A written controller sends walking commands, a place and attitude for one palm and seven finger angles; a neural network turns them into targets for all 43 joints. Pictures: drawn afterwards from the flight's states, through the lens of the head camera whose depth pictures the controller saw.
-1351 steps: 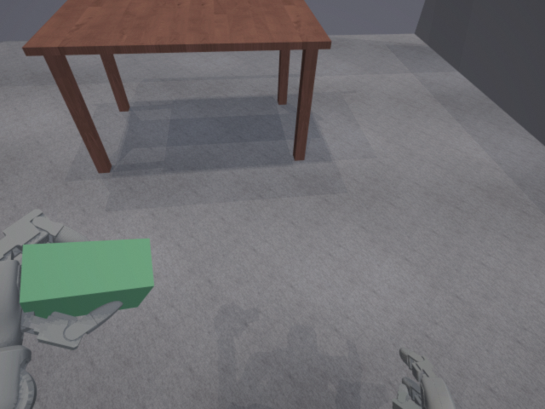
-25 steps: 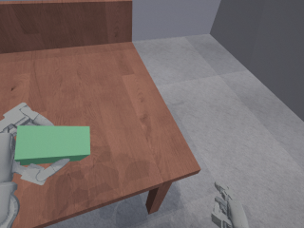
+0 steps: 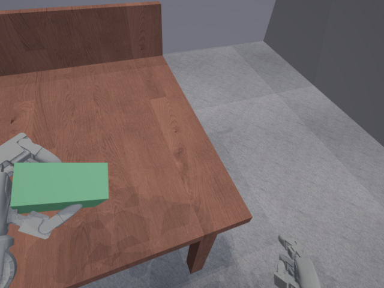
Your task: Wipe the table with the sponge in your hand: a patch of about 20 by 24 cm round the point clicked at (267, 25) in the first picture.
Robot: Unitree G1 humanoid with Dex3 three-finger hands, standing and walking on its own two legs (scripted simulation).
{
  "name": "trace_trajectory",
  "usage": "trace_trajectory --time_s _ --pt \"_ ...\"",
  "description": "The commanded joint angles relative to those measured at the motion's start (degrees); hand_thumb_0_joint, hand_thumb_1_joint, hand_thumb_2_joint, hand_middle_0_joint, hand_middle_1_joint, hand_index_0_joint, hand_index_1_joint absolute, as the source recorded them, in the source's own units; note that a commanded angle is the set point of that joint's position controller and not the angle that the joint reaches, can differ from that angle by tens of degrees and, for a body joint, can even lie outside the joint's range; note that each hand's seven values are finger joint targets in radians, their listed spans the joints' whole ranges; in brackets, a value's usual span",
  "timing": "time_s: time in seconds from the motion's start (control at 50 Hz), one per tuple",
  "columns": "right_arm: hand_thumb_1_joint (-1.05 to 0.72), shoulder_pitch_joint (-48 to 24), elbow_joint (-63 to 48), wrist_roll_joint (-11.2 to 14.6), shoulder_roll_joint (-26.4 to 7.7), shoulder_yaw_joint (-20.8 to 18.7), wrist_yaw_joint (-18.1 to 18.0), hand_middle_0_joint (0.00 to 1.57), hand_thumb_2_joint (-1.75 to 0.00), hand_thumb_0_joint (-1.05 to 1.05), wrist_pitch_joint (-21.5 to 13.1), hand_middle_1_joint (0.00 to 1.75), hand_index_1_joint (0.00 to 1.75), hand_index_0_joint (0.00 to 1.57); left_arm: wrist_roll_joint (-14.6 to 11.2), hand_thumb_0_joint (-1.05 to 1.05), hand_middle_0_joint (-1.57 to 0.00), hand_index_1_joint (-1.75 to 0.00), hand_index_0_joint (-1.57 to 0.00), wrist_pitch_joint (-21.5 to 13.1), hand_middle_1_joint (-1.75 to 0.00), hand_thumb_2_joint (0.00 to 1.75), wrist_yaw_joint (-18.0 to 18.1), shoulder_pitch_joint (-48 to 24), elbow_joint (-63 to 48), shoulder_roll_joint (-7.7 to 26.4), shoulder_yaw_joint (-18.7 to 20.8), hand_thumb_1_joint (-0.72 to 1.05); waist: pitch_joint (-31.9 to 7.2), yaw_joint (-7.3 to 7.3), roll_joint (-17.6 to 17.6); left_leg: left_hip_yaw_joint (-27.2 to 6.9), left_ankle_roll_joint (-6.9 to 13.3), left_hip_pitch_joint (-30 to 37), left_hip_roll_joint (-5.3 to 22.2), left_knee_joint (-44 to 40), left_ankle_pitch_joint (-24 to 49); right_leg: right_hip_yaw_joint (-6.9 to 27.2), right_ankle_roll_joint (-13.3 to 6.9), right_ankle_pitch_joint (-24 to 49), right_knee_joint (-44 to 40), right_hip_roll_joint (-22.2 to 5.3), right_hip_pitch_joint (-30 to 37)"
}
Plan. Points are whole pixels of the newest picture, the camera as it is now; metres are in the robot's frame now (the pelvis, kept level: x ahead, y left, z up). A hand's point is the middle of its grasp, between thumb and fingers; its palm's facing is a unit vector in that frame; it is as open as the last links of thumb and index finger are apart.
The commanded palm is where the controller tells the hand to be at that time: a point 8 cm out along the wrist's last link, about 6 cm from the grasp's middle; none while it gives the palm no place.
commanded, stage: shuffle to correct the standing spot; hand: left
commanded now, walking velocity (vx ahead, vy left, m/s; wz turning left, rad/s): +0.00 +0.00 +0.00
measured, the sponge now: (74, 187) +0.23 +0.21 +0.14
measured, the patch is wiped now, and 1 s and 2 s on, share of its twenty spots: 0.00 0.00 0.00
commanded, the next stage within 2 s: come to a stop and stand still in 0.92 s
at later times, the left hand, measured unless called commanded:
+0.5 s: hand (74, 182) +0.23 +0.21 +0.16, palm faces +0.33 -0.86 -0.38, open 9.6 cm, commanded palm +0.17 +0.24 +0.17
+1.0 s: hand (109, 184) +0.24 +0.16 +0.16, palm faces +0.31 -0.87 -0.38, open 9.6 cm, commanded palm +0.18 +0.20 +0.17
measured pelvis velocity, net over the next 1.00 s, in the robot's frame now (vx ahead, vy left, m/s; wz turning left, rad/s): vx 0.02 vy -0.08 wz -0.01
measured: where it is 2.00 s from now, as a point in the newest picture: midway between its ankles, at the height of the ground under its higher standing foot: outside the picture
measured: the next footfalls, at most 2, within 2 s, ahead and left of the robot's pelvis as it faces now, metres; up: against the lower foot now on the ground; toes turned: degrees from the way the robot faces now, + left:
none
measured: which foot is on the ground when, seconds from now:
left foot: down 0.00-1.00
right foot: down 0.00-1.00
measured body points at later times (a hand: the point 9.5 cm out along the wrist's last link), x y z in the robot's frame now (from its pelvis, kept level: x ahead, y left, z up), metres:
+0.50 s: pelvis +0.01 -0.03 +0.00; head +0.03 -0.01 +0.45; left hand +0.21 +0.25 +0.18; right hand +0.18 -0.26 -0.07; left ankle +0.03 +0.08 -0.74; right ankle +0.01 -0.14 -0.74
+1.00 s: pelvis +0.02 -0.08 -0.01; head +0.03 -0.07 +0.44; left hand +0.21 +0.20 +0.18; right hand +0.18 -0.33 -0.08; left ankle +0.03 +0.08 -0.74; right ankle +0.01 -0.14 -0.74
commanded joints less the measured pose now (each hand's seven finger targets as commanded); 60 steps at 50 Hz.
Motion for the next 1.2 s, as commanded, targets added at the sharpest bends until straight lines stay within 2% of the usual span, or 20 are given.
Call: trace_trajectory --time_s 0.0,0.08,0.12,0.22,0.32,0.38,0.46,0.48,0.64,0.76,0.84,0.86,0.94,0.96,1.0,1.04,1.06,1.14,1.16,1.18 --pt "-0.9 -4.0 -8.6 0.6 -7.7 -3.5 -0.9 0.2 -0.9 0.0 -2.3 0.3 0.3 0.2 -1.0 0.0 -1.2 -1.6 -1.2 -2.9 -1.6 1.3 1.0 -0.9 -8.5 8.0 6.5 0.1 -8.2 -0.1 3.5 -7.3 -2.3 0.7 5.8 -6.8 3.5 4.0 -2.3 7.1 -2.5 -3.0 3.3" --pt "-0.9 -4.5 -8.7 0.7 -7.6 -3.3 -1.1 0.2 -0.9 0.0 -2.1 0.3 0.3 0.2 -1.0 0.0 -1.2 -1.6 -1.2 -2.6 -1.6 1.3 0.8 -3.2 -9.0 7.0 4.8 0.1 -7.7 -0.38 3.6 -7.3 -2.3 1.7 6.0 -7.4 2.5 4.0 -2.3 5.7 -2.8 -2.8 1.8" --pt "-0.9 -4.6 -8.9 0.6 -7.9 -3.5 -1.1 0.2 -0.9 0.0 -1.9 0.3 0.3 0.2 -1.0 0.0 -1.2 -1.6 -1.2 -2.4 -1.6 1.3 0.7 -5.0 -10.0 8.1 5.4 0.1 -7.8 -0.3 2.9 -7.8 -2.3 1.8 6.8 -8.0 2.1 3.8 -2.0 5.0 -2.4 -2.3 1.9" --pt "-0.9 -4.7 -9.2 0.6 -7.8 -3.8 -1.1 0.2 -0.9 0.0 -1.6 0.3 0.3 0.2 -1.0 0.0 -1.2 -1.6 -1.2 -2.2 -1.6 1.3 0.9 -8.1 -12.6 8.9 5.6 0.1 -7.9 -0.25 6.1 -8.5 -2.0 1.2 8.5 -8.9 0.8 3.0 -1.9 3.6 -0.7 -1.7 2.2" --pt "-0.9 -4.7 -9.8 0.7 -7.5 -4.1 -0.4 0.2 -0.9 0.0 -1.2 0.3 0.3 0.2 -1.4 0.0 -1.2 -1.6 -1.2 -1.9 -1.6 1.3 0.8 -6.0 -13.7 9.1 6.2 0.1 -8.7 -0.13 8.4 -8.2 -1.7 1.3 9.7 -7.6 2.1 2.5 -2.1 3.8 0.0 -1.7 2.1" --pt "-0.9 -4.6 -10.2 0.9 -7.3 -4.2 0.1 0.2 -0.9 0.0 -0.9 0.3 0.3 0.2 -2.0 0.0 -1.2 -1.6 -1.2 -1.5 -1.6 1.3 0.5 -3.4 -13.3 8.1 5.9 0.1 -9.2 -0.28 7.6 -7.7 -1.7 1.9 9.7 -6.4 4.0 2.2 -2.2 4.5 0.0 -1.4 1.7" --pt "-0.9 -4.9 -10.4 1.0 -7.6 -4.5 0.0 0.2 -0.9 0.0 -0.4 0.3 0.3 0.2 -2.4 0.0 -1.2 -1.6 -1.2 -0.8 -1.6 1.3 0.3 -1.3 -12.1 9.7 7.9 0.1 -8.8 -0.27 6.7 -6.9 -1.4 1.4 9.7 -4.6 3.7 2.9 -2.3 5.1 -0.7 -1.4 0.5" --pt "-0.9 -4.3 -10.4 1.0 -7.5 -4.5 0.0 0.2 -0.9 0.0 -0.3 0.3 0.3 0.2 -2.7 0.0 -1.2 -1.6 -1.2 -0.7 -1.6 1.3 -0.1 -1.5 -12.3 8.6 6.8 0.1 -9.1 -0.41 5.5 -6.8 -1.4 1.8 9.5 -3.7 4.5 3.1 -2.5 5.9 -0.9 -1.5 0.4" --pt "-0.9 -4.3 -10.4 0.9 -7.9 -5.1 -0.8 0.2 -0.9 0.0 0.3 0.3 0.3 0.2 -3.6 0.0 -1.2 -1.6 -1.2 0.4 -1.6 1.3 -0.3 -2.7 -14.5 10.8 7.9 0.1 -10.9 -0.55 3.2 -5.1 -1.6 3.9 8.4 1.5 7.7 6.1 -3.5 11.7 -0.8 -3.3 -0.8" --pt "-0.9 -4.5 -9.9 1.3 -8.0 -5.2 -1.1 0.2 -0.9 0.0 0.9 0.3 0.3 0.2 -3.9 0.0 -1.2 -1.6 -1.2 1.1 -1.6 1.3 0.1 -1.0 -13.9 11.0 8.1 0.1 -9.4 -0.88 3.7 -4.7 -1.6 3.1 7.5 2.5 3.9 7.4 -4.1 9.0 -1.4 -4.1 -3.0" --pt "-0.9 -4.1 -10.0 1.3 -7.9 -5.2 -1.1 0.2 -0.9 0.0 1.7 0.3 0.3 0.2 -4.2 0.0 -1.2 -1.6 -1.2 1.5 -1.6 1.3 0.0 -0.2 -13.1 11.0 8.5 0.1 -8.6 -0.92 0.2 -3.3 -1.5 1.5 6.3 5.9 0.1 9.0 -3.5 8.7 -3.3 -5.6 -3.4" --pt "-0.9 -4.3 -9.7 1.5 -7.8 -5.1 -1.1 0.2 -0.9 0.0 1.8 0.3 0.3 0.2 -4.3 0.0 -1.2 -1.6 -1.2 1.7 -1.6 1.3 0.2 0.3 -12.8 10.9 8.3 0.1 -8.4 -1.2 0.3 -3.6 -1.6 2.4 5.9 5.5 -0.5 9.4 -4.2 7.1 -3.6 -5.6 -4.9" --pt "-0.9 -4.4 -9.9 1.2 -7.9 -4.9 -1.2 0.2 -0.9 0.0 2.0 0.3 0.3 0.2 -4.4 0.0 -1.2 -1.6 -1.2 1.4 -1.6 1.3 0.2 -0.7 -13.9 11.1 8.3 0.1 -8.3 -0.94 0.5 -3.8 -1.3 1.8 6.5 4.9 0.8 8.5 -3.0 7.5 -3.4 -5.4 -3.7" --pt "-0.9 -5.0 -9.6 1.4 -7.8 -4.7 -1.3 0.2 -0.9 0.0 1.9 0.3 0.3 0.2 -4.4 0.0 -1.2 -1.6 -1.2 1.4 -1.6 1.3 0.3 -1.3 -14.7 11.4 7.9 0.1 -8.0 -1.13 1.9 -4.5 -1.2 2.7 6.8 3.5 1.4 8.1 -3.3 6.7 -2.9 -5.0 -4.7" --pt "-0.9 -4.8 -9.7 1.0 -8.0 -4.7 -1.4 0.2 -0.9 0.0 1.8 0.3 0.3 0.2 -4.2 0.0 -1.2 -1.6 -1.2 1.1 -1.6 1.3 0.3 -1.4 -14.7 11.5 8.2 0.1 -7.9 -0.83 3.5 -5.4 -0.6 2.0 8.5 2.1 4.7 6.8 -1.8 9.1 -1.6 -3.7 -2.8" --pt "-0.9 -5.0 -9.6 1.1 -7.9 -4.7 -1.1 0.2 -0.9 0.0 1.7 0.3 0.3 0.2 -3.7 0.0 -1.2 -1.6 -1.2 0.8 -1.6 1.3 0.5 -1.8 -15.2 11.5 8.3 0.1 -9.4 -0.57 5.1 -4.6 -0.7 1.5 7.9 2.8 6.9 7.2 -0.6 13.9 -1.5 -4.3 0.9" --pt "-0.9 -5.5 -9.2 1.4 -7.6 -4.5 -1.2 0.2 -0.9 0.0 1.5 0.3 0.3 0.2 -3.6 0.0 -1.2 -1.6 -1.2 0.9 -1.6 1.3 0.9 -1.4 -14.9 11.6 8.3 0.1 -9.4 -0.72 5.6 -4.4 -0.9 2.1 7.2 2.5 6.5 7.4 -0.9 14.2 -1.6 -4.7 0.9" --pt "-0.9 -5.2 -9.1 1.4 -7.6 -4.2 -0.8 0.2 -0.9 0.0 1.4 0.3 0.3 0.2 -3.1 0.0 -1.2 -1.6 -1.2 0.7 -1.6 1.3 1.5 -0.3 -13.6 10.3 7.5 0.1 -10.0 -0.5 3.4 -4.2 -1.1 2.3 5.8 3.0 6.8 7.9 -0.3 18.6 -2.4 -5.6 3.1" --pt "-0.9 3.5 -12.1 3.8 -9.4 3.2 -5.8 0.2 -0.9 0.0 2.0 0.3 0.3 0.2 -3.6 0.0 -1.2 -1.6 -1.2 -7.2 -1.6 1.3 1.7 -50.6 -27.0 53.1 23.5 0.1 -5.0 -2.29 14.6 -3.9 -1.0 2.8 3.2 -3.9 3.1 2.0 0.3 4.8 -2.0 -0.8 3.5" --pt "-0.9 -1.3 -9.1 2.9 -4.2 -3.1 -4.1 0.2 -0.9 0.0 -0.8 0.3 0.3 0.2 -3.3 0.0 -1.2 -1.6 -1.2 -4.6 -1.6 1.3 0.6 -28.8 -4.3 23.4 20.9 0.1 -7.4 0.12 8.6 -4.5 -1.6 2.8 6.7 0.4 2.6 3.4 -2.0 -5.2 -0.6 -2.5 -6.9"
